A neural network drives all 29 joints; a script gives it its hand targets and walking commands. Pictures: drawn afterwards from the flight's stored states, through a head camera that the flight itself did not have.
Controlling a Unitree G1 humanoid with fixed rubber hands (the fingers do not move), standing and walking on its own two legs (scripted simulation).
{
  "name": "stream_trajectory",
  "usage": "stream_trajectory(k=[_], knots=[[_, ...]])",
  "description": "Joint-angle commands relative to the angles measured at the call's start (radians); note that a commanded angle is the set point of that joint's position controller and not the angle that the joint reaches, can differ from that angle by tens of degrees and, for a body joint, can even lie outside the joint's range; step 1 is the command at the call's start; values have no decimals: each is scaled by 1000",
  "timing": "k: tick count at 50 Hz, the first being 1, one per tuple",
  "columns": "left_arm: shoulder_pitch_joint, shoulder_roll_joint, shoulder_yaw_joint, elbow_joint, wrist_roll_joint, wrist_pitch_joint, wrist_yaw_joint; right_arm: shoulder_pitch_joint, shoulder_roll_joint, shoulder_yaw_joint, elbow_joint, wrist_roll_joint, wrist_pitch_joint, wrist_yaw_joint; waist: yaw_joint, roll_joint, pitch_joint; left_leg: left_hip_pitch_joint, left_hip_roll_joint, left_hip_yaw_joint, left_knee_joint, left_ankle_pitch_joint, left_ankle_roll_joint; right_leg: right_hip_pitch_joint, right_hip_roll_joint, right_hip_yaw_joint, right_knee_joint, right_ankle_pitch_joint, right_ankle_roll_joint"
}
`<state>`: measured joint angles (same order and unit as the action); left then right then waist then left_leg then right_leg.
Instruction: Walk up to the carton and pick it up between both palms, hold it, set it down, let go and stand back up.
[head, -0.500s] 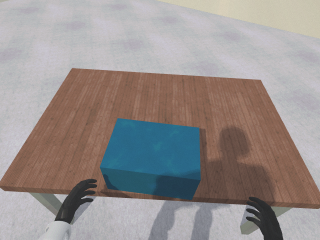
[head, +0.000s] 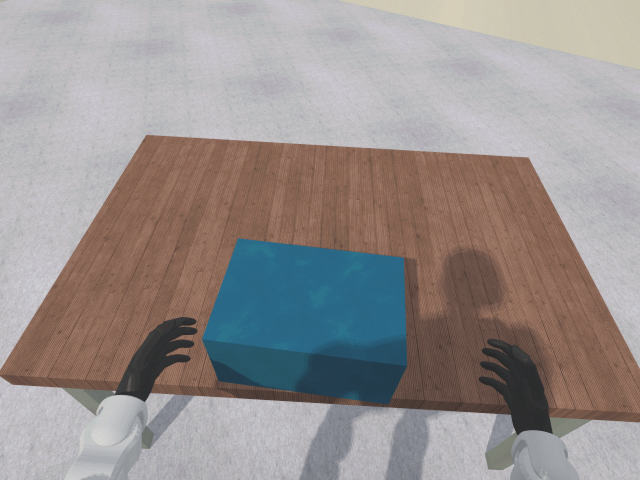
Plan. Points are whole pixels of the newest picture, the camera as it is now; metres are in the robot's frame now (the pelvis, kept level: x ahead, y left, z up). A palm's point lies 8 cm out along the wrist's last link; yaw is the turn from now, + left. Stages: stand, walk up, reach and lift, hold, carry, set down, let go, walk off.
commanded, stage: reach and lift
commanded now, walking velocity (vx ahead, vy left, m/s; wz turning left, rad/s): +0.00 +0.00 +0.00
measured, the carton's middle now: (311, 319) +0.40 +0.02 -0.09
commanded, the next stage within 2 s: none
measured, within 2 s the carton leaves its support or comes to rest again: neither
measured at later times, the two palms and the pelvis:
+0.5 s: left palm (172, 297) +0.36 +0.20 +0.04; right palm (515, 351) +0.30 -0.25 +0.02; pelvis -0.01 +0.00 +0.00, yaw +0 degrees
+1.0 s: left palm (190, 260) +0.42 +0.19 +0.03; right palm (504, 307) +0.36 -0.25 +0.02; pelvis -0.01 -0.01 -0.01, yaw +0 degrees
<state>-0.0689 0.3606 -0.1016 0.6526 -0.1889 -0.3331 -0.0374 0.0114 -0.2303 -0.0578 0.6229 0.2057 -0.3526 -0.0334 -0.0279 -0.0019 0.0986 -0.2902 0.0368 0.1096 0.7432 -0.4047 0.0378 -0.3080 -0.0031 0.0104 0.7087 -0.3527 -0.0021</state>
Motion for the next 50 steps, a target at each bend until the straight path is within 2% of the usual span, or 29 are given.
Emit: stream_trajectory(k=[1, 2, 6, 7, 8, 10, 11, 12, 13, 15, 19, 22, 23, 26, 28, 29, 30, 31, 34, 36, 38, 39, 40, 41, 43, 44, 45, 48, 50], knots=[[-384, 184, 37, -76, -166, -3, 10, -383, -176, -37, -149, 47, -11, -19, -23, 34, -334, 20, -19, -140, -206, 331, -64, 45, 28, 7, -179, 304, -31], [-443, 190, 34, -31, -170, 9, 11, -428, -186, -47, -93, 40, 1, -17, -37, 23, -318, 13, -14, -146, -213, 324, -63, 36, 27, 9, -181, 295, -35], [-485, 186, 43, 15, -161, 36, 17, -462, -204, -48, -90, 41, 28, -19, -31, 42, -351, -1, -22, -140, -211, 318, -62, 14, 28, 0, -163, 300, -30], [-603, 193, 27, 55, -174, 41, 14, -565, -198, -55, -59, 37, 45, -18, -42, 45, -347, -42, -13, -142, -209, 263, -61, -18, 23, 7, -154, 248, -32], [-548, 188, 38, 41, -169, 45, 16, -520, -201, -40, -81, 54, 46, -17, -22, 36, -359, -15, -17, -139, -204, 309, -61, -2, 25, 1, -151, 301, -27], [-662, 209, 34, 111, -183, 57, 9, -630, -226, -59, -56, 47, 63, -17, -37, 26, -365, -59, -16, -138, -197, 279, -59, -28, 26, -3, -137, 269, -30], [-642, 193, 34, 133, -182, 60, 6, -626, -200, -34, -55, 36, 77, -21, -25, 14, -352, -70, -15, -138, -198, 262, -51, -5, 21, 1, -147, 259, -26], [-727, 215, 17, 163, -199, 59, 6, -686, -227, -58, -36, 21, 84, -24, -49, 2, -375, -91, -17, -136, -203, 244, -48, -21, 21, -4, -141, 257, -29], [-675, 205, 26, 134, -191, 49, 10, -638, -219, -51, -58, 30, 76, -28, -44, 6, -422, -74, -21, -135, -192, 274, -49, 8, 17, 2, -141, 311, -22], [-778, 206, 13, 157, -207, 45, 7, -732, -225, -50, -68, 46, 83, -27, -45, 14, -511, -75, -22, -139, -171, 282, -49, -21, 18, 0, -131, 307, -18], [-791, 221, 50, 256, -181, 58, -5, -739, -234, -16, 36, 67, 98, -25, -24, 27, -465, -65, -16, -138, -146, 356, -62, -34, 25, -12, -99, 353, -22], [-886, 213, 33, 236, -193, 53, 3, -813, -248, -20, 64, 83, 95, -26, -35, 70, -550, -35, -14, -147, -141, 366, -73, -60, 25, -20, -109, 340, -25], [-919, 206, 18, 287, -197, 58, -1, -844, -255, -35, 80, 70, 101, -27, -57, 46, -547, -41, -15, -146, -132, 373, -70, -86, 33, -30, -97, 352, -25], [-942, 214, 13, 331, -206, 56, 0, -883, -255, -11, 85, 89, 97, -27, -33, 33, -597, -56, -20, -138, -112, 407, -67, -84, 28, -33, -88, 382, -23], [-1036, 243, -6, 410, -227, 60, -10, -964, -260, -4, 115, 91, 111, -33, -51, 22, -607, -99, -25, -137, -109, 375, -58, -94, 22, -30, -86, 369, -18], [-1015, 222, -9, 378, -221, 43, -5, -947, -260, 5, 112, 94, 97, -35, -49, 40, -629, -84, -23, -134, -98, 402, -67, -89, 23, -38, -70, 411, -14], [-1063, 232, -26, 412, -234, 45, -4, -1008, -279, -14, 119, 88, 101, -39, -60, 10, -661, -105, -27, -139, -103, 359, -61, -113, 27, -37, -79, 363, -12], [-1032, 228, -13, 403, -229, 38, -3, -963, -263, 5, 115, 101, 100, -37, -56, 26, -684, -84, -24, -141, -84, 395, -60, -110, 26, -39, -73, 410, -16], [-1048, 212, -23, 423, -236, 34, -6, -998, -279, 30, 142, 127, 82, -40, -51, 4, -692, -66, -26, -144, -58, 481, -77, -138, 35, -57, -50, 458, -16], [-1123, 225, -20, 462, -228, 26, 2, -1040, -286, 13, 183, 114, 93, -33, -59, 31, -719, -93, -27, -142, -51, 428, -72, -188, 34, -60, -42, 400, -18], [-1157, 249, -17, 513, -221, 24, 2, -1066, -285, 43, 256, 135, 92, -33, -42, 55, -698, -89, -23, -142, -47, 445, -83, -206, 34, -55, -43, 395, -20], [-1190, 244, -33, 497, -235, 19, 5, -1096, -296, 22, 252, 136, 89, -31, -66, 53, -763, -75, -24, -146, -36, 450, -81, -219, 36, -58, -53, 398, -23], [-1150, 230, -41, 487, -249, 10, 5, -1083, -304, 27, 188, 132, 78, -34, -61, 13, -827, -74, -25, -148, -20, 474, -76, -214, 40, -64, -34, 439, -26], [-1199, 237, -51, 507, -248, 6, 9, -1118, -303, 31, 231, 149, 74, -35, -76, 49, -833, -66, -28, -145, -8, 490, -87, -229, 42, -66, -31, 437, -23], [-1267, 254, -51, 563, -260, -2, 17, -1174, -311, 35, 259, 146, 73, -28, -65, 56, -863, -95, -23, -144, -1, 448, -83, -280, 43, -74, -18, 388, -26], [-1210, 250, -47, 589, -254, -3, 17, -1130, -307, 48, 269, 155, 76, -26, -57, 36, -875, -90, -30, -141, 0, 464, -78, -253, 46, -70, -21, 421, -26], [-1292, 288, -48, 626, -278, -4, 9, -1207, -300, 53, 259, 150, 86, -38, -60, 12, -847, -155, -30, -129, 13, 413, -62, -255, 38, -61, -9, 398, -17], [-1313, 273, -95, 625, -294, -17, 0, -1219, -297, 73, 291, 170, 87, -43, -93, 42, -882, -161, -32, -136, 10, 421, -67, -228, 38, -65, 3, 445, -19], [-1300, 264, -94, 645, -296, -26, 4, -1216, -295, 90, 287, 178, 77, -33, -76, 38, -912, -145, -36, -138, 17, 436, -69, -251, 41, -75, -1, 430, -22]])
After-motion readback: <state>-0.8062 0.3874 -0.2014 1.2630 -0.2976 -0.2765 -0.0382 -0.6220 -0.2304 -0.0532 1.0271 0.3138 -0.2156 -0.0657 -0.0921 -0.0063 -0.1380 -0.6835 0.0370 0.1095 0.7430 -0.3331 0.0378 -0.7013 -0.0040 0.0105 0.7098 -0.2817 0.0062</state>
